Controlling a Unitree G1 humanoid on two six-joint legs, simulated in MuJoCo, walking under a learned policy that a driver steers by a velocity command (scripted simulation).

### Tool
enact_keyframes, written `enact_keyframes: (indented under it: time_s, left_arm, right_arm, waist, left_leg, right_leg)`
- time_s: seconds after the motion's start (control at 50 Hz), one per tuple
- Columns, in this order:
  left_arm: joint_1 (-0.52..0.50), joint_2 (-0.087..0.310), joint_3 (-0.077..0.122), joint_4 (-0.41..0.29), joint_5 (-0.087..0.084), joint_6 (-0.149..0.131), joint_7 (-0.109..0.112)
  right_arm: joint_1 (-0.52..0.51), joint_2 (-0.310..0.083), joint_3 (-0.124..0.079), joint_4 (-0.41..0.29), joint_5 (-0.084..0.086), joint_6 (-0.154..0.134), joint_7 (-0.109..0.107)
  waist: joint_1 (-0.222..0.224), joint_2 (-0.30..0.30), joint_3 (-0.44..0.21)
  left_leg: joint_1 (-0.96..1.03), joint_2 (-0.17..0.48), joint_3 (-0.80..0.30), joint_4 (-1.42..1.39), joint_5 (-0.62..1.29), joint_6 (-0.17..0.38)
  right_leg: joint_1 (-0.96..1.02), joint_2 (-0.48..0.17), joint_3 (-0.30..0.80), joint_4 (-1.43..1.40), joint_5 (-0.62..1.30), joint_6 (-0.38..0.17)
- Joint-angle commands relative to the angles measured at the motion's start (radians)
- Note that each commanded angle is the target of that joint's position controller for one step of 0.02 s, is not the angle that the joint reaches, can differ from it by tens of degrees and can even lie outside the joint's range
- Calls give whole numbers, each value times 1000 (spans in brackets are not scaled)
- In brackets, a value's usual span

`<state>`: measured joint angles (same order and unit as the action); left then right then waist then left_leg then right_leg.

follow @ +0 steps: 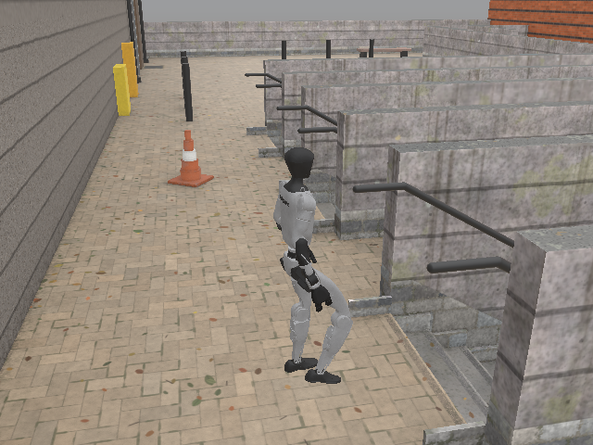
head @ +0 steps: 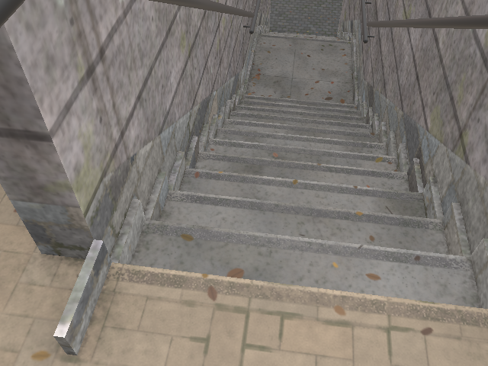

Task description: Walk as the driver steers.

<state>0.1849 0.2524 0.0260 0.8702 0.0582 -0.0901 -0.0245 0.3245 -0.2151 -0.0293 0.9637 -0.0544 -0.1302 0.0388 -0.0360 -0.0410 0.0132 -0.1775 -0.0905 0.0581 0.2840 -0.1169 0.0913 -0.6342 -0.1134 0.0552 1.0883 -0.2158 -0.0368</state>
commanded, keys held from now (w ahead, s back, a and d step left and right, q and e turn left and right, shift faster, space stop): no key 0.38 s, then w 0.02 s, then no key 0.52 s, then w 0.08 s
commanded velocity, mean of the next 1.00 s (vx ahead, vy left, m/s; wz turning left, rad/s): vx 0.09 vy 0.00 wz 0.00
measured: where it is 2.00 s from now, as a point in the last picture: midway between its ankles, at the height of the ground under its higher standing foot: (263, 346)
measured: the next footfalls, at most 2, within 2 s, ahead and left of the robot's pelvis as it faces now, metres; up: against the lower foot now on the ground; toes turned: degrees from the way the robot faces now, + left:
right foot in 0.20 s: +0.25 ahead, -0.15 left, +0.00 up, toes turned -1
left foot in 1.62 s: +0.49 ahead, +0.08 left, +0.00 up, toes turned +4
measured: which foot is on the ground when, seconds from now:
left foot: down 0.00-1.00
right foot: up 0.00-0.18, down 0.20-1.00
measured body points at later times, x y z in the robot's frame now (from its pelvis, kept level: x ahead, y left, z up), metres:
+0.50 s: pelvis +0.12 -0.06 -0.02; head +0.14 -0.06 +0.43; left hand +0.31 +0.18 -0.12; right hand +0.20 -0.31 -0.15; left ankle +0.02 +0.08 -0.74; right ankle +0.21 -0.15 -0.74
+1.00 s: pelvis +0.12 -0.05 -0.02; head +0.13 -0.04 +0.43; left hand +0.27 +0.22 -0.13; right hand +0.19 -0.31 -0.15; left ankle +0.02 +0.07 -0.74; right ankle +0.21 -0.15 -0.74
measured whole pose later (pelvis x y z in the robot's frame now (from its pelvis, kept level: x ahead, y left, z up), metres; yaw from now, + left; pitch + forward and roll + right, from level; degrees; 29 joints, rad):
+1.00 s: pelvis +0.12 -0.05 -0.02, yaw +1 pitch -1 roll -2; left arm 0.05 0.28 0.06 0.97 0.01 -0.08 -0.03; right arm 0.24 -0.26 -0.05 0.97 -0.03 -0.08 0.07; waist -0.01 0.02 0.02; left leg -0.09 0.06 0.02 0.57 -0.47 0.01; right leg -0.37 0.04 -0.05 0.53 -0.20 -0.03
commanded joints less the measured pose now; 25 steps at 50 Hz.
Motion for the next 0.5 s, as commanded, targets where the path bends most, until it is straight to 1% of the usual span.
enact_keyframes:
  time_s: [0.02, 0.04, 0.06, 0.08, 0.1, 0.14, 0.16, 0.18, 0.2, 0.22, 0.24, 0.26, 0.28, 0.3, 0.32, 0.34, 0.36, 0.38, 0.4, 0.42, 0.44, 0.46, 0.48, 0.5]
  left_arm:
    - [71, 13, -9, -30, 19, 19, -34]
    - [25, 17, -10, -45, 12, 28, -37]
    - [12, 35, -7, -46, 8, 32, -36]
    - [6, 50, -3, -43, 4, 31, -31]
    - [-4, 64, 1, -43, -2, 26, -25]
    - [-28, 71, 5, -39, -13, 12, -12]
    - [-39, 74, 8, -38, -20, 5, -6]
    - [-64, 81, 11, -42, -27, -4, 0]
    - [-75, 94, 16, -40, -35, -17, 6]
    - [-83, 163, 31, -50, -53, -35, 12]
    - [-107, 119, 1, -69, -87, -36, -8]
    - [-86, 51, -18, -41, -98, -20, -26]
    - [-113, 75, -14, -25, -97, -11, -38]
    - [-154, 106, -3, -26, -95, -1, -49]
    - [-158, 119, 6, -25, -85, 9, -56]
    - [-157, 107, 7, -26, -80, 11, -58]
    - [-153, 117, 11, -21, -74, 11, -58]
    - [-153, 121, 15, -18, -69, 8, -55]
    - [-154, 125, 20, -24, -67, 0, -45]
    - [-181, 120, 18, -26, -69, -5, -36]
    - [-199, 113, 16, -26, -72, -7, -31]
    - [-213, 112, 16, -25, -76, -8, -29]
    - [-220, 114, 18, -26, -75, -10, -29]
    - [-214, 109, 18, -23, -77, -11, -29]
  right_arm:
    - [-91, -100, -16, -77, -4, -39, 13]
    - [-44, -129, -24, -58, 7, -34, 20]
    - [-8, -151, -34, -46, 2, -28, 27]
    - [3, -166, -42, -42, 1, -24, 31]
    - [0, -171, -48, -41, 3, -20, 33]
    - [-33, -151, -47, -42, 9, -11, 30]
    - [-56, -142, -47, -44, 15, -5, 27]
    - [-61, -135, -46, -42, 25, 1, 22]
    - [-35, -108, -40, -36, 43, 8, 27]
    - [67, -86, -40, -36, 54, 19, 30]
    - [246, 17, -5, -1, 62, 20, 28]
    - [196, -24, -14, -17, 59, 34, 24]
    - [119, -56, -26, -48, 54, 52, 22]
    - [83, -81, -35, -63, 52, 65, 21]
    - [60, -102, -39, -71, 51, 70, 21]
    - [46, -88, -33, -75, 46, 70, 18]
    - [30, -81, -31, -82, 43, 64, 17]
    - [21, -88, -34, -84, 43, 56, 17]
    - [28, -95, -37, -73, 45, 53, 21]
    - [3, -93, -38, -77, 46, 53, 25]
    - [-25, -94, -39, -86, 46, 54, 29]
    - [-44, -97, -39, -92, 46, 55, 30]
    - [-49, -100, -38, -93, 48, 52, 31]
    - [-44, -101, -37, -88, 55, 49, 29]
  waist:
    - [68, 86, -10]
    - [52, 97, -15]
    - [43, 96, -19]
    - [41, 90, -17]
    - [40, 88, -22]
    - [47, 89, -40]
    - [53, 83, -48]
    - [50, 62, -57]
    - [47, 32, -87]
    - [-11, -34, -181]
    - [-67, -107, -368]
    - [-43, -79, -335]
    - [-50, -68, -231]
    - [-60, -68, -160]
    - [-42, -70, -129]
    - [-27, -44, -128]
    - [-15, -27, -141]
    - [-7, -12, -150]
    - [-1, 14, -138]
    - [-2, 6, -115]
    - [-2, 6, -106]
    - [-2, 8, -111]
    - [-1, 16, -123]
    - [4, 24, -131]
  left_leg:
    - [-185, 217, -67, -114, 496, 176]
    - [-167, 234, -83, -104, 532, 179]
    - [-120, 257, -98, -81, 544, 183]
    - [-73, 276, -111, -56, 561, 182]
    - [-29, 290, -122, -32, 570, 177]
    - [40, 310, -140, 15, 558, 148]
    - [61, 309, -143, 48, 533, 127]
    - [68, 288, -142, 96, 479, 98]
    - [67, 237, -132, 149, 450, 55]
    - [60, 139, -65, 216, 380, -6]
    - [-56, 100, -58, 272, 121, -97]
    - [-90, 89, -43, 272, -109, -137]
    - [-68, 105, -41, 241, -206, -152]
    - [-61, 119, -42, 194, -229, -156]
    - [-85, 111, -38, 177, -225, -149]
    - [-95, 111, -30, 167, -198, -145]
    - [-79, 112, -22, 173, -172, -139]
    - [-81, 114, -18, 185, -158, -125]
    - [-134, 121, -28, 177, -245, -99]
    - [-142, 131, -34, 169, -250, -93]
    - [-138, 137, -35, 170, -228, -97]
    - [-130, 140, -36, 176, -200, -102]
    - [-125, 145, -37, 185, -155, -103]
    - [-125, 150, -39, 186, -119, -101]
  right_leg:
    - [186, -3, -72, -254, 155, 54]
    - [200, 10, -76, -305, 191, 66]
    - [188, 19, -64, -348, 209, 71]
    - [174, 22, -49, -397, 229, 69]
    - [168, 24, -35, -436, 241, 65]
    - [179, 24, -9, -507, 254, 49]
    - [203, 26, -11, -555, 269, 38]
    - [247, 34, -25, -620, 315, 21]
    - [330, 39, -39, -679, 458, -21]
    - [481, -10, -10, -668, 838, -121]
    - [754, -168, 166, -624, 940, -266]
    - [727, -194, 233, -638, 802, -248]
    - [596, -152, 195, -659, 643, -176]
    - [507, -89, 145, -660, 465, -105]
    - [495, -48, 112, -650, 361, -76]
    - [498, -37, 109, -650, 291, -65]
    - [496, -23, 104, -640, 276, -64]
    - [500, -11, 92, -629, 284, -63]
    - [523, -4, 72, -640, 183, -61]
    - [505, 0, 74, -645, 140, -53]
    - [495, 10, 69, -640, 155, -45]
    - [498, 17, 60, -627, 207, -41]
    - [512, 28, 44, -602, 294, -42]
    - [531, 33, 29, -587, 363, -42]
